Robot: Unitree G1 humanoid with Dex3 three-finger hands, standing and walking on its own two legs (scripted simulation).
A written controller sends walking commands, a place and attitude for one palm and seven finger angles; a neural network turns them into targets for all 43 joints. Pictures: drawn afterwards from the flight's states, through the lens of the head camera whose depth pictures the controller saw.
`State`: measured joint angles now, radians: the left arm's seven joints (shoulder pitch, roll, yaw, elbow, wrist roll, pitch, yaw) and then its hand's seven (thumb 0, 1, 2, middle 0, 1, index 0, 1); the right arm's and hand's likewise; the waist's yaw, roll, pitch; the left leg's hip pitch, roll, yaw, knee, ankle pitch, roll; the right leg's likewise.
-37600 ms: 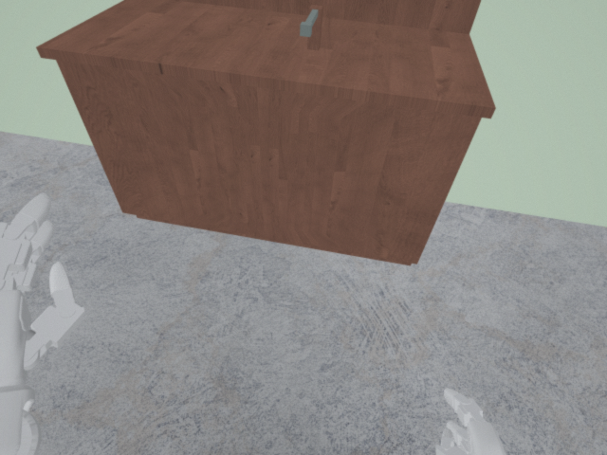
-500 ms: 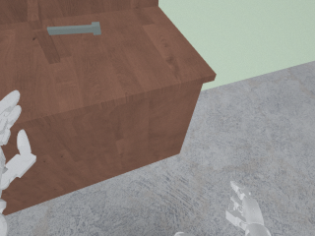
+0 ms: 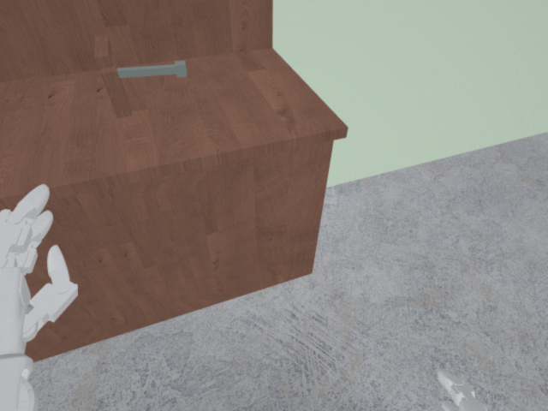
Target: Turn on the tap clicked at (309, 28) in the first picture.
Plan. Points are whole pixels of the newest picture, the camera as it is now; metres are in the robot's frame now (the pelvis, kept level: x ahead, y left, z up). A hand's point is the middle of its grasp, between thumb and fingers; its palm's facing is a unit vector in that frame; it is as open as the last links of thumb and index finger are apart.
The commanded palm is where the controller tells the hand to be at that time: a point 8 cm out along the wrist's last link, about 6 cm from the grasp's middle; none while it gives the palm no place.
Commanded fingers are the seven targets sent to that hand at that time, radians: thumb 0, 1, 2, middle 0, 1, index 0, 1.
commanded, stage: stop stepping back and stand still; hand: left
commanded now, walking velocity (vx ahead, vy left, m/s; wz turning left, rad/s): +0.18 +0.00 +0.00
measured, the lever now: (181, 68) +0.83 +0.22 +0.14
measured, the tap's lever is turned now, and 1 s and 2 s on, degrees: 80 80 80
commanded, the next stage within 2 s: stand and check the lever's angle in 0.42 s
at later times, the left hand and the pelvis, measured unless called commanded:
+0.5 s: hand (62, 317) +0.18 +0.20 +0.18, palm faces +0.38 -0.84 -0.38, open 7.4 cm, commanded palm +0.13 +0.26 +0.18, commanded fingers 0.00 0.90 0.90 -0.20 -0.30 -0.20 -0.30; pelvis -0.03 -0.02 +0.00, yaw +1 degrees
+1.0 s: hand (63, 281) +0.22 +0.23 +0.17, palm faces +0.40 -0.81 -0.43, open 7.4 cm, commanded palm +0.17 +0.26 +0.18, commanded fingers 0.00 0.90 0.90 -0.20 -0.30 -0.20 -0.30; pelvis +0.01 -0.02 +0.00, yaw +1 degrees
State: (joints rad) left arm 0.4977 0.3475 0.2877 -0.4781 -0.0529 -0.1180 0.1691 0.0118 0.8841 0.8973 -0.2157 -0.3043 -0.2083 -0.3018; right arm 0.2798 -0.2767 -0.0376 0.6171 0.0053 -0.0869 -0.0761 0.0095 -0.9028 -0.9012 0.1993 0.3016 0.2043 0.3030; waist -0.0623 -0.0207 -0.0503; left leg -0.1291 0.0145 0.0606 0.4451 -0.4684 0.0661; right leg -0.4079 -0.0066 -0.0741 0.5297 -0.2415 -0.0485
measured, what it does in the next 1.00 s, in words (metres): steps on the spot: left foot, then right foot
